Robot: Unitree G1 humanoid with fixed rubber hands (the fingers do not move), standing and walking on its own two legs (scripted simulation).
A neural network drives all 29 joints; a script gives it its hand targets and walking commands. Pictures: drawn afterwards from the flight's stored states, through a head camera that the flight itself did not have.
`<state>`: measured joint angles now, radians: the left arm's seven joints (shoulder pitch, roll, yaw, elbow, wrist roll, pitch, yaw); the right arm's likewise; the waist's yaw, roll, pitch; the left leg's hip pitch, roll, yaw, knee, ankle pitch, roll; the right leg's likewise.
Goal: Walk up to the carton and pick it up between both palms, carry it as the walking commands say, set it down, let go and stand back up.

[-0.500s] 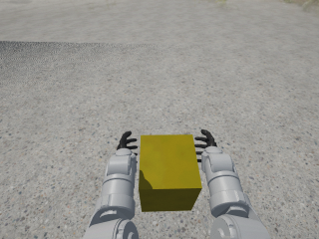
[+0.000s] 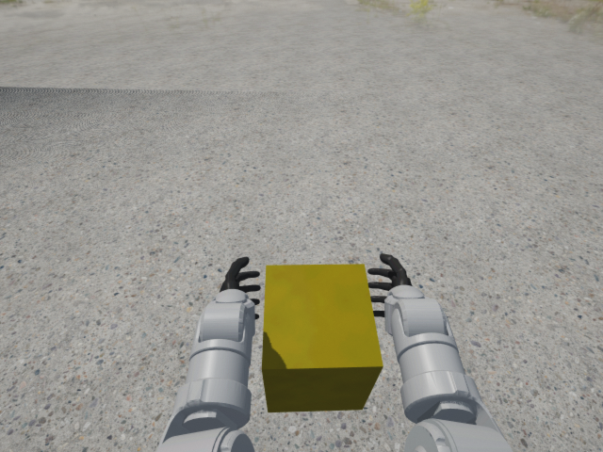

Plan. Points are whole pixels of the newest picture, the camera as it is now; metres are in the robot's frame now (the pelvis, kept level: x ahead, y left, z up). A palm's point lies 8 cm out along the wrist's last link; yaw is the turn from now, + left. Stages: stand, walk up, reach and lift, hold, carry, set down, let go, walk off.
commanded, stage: reach and lift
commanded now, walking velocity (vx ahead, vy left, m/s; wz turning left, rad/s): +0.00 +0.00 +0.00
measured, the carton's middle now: (315, 339) +0.31 +0.00 -0.03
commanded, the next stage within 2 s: hold in 0.06 s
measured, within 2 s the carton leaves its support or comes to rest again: neither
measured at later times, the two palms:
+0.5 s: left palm (232, 310) +0.30 +0.12 +0.07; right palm (402, 305) +0.30 -0.12 +0.07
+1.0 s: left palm (192, 282) +0.32 +0.17 +0.10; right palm (351, 259) +0.36 -0.05 +0.11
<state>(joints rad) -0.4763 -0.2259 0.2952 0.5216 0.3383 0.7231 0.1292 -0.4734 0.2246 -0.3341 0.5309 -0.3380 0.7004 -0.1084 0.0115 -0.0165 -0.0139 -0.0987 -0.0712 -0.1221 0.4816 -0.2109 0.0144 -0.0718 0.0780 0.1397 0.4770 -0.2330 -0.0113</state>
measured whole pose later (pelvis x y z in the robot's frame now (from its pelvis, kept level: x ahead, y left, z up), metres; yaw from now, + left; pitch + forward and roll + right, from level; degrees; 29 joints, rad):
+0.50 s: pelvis -0.01 +0.00 +0.00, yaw +0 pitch -11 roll +0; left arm -0.49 -0.23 0.31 0.53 0.35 0.72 0.12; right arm -0.49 0.23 -0.36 0.55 -0.35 0.70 -0.12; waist 0.02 -0.02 0.00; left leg -0.10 -0.07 -0.12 0.50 -0.21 0.01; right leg -0.08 0.08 0.12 0.50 -0.23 -0.01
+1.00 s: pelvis -0.02 +0.01 -0.02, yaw +10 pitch +4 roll +0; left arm -0.66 -0.24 0.26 0.22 0.23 0.91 0.31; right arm -0.67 0.20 -0.28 0.23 -0.17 0.93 -0.26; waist -0.03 -0.03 -0.05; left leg -0.44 -0.03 0.05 0.63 -0.23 0.03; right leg -0.45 -0.07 -0.06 0.69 -0.30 0.02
